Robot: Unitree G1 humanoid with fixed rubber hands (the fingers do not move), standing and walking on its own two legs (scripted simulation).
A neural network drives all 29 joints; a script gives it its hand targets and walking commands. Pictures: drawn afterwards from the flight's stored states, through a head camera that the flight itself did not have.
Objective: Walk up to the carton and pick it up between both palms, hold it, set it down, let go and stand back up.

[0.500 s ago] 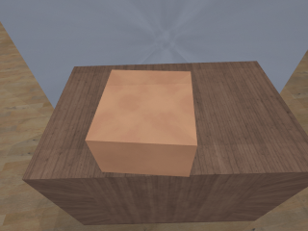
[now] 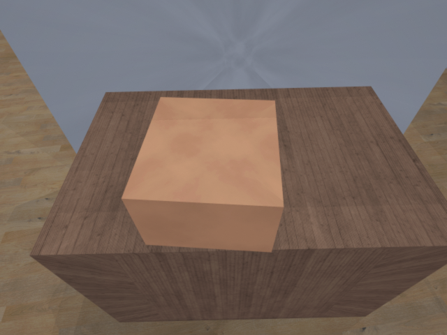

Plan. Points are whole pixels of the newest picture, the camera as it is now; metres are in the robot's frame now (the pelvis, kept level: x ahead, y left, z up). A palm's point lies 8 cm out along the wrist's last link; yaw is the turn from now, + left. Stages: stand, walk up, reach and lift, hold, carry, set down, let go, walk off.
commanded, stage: stand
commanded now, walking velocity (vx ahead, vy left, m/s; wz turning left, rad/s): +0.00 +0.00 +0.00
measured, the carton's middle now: (212, 170) +0.48 +0.06 -0.02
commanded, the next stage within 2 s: walk up in 0.28 s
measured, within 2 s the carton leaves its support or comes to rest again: neither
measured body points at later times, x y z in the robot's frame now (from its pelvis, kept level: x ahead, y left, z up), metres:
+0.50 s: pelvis +0.01 +0.01 +0.00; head +0.02 +0.01 +0.45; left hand -0.01 +0.21 -0.17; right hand -0.03 -0.20 -0.16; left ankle +0.02 +0.14 -0.74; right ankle +0.01 -0.10 -0.74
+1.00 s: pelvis -0.03 +0.09 -0.01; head -0.01 +0.09 +0.44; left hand +0.05 +0.35 -0.15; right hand +0.03 -0.16 -0.16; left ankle +0.00 +0.20 -0.74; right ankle -0.04 -0.02 -0.73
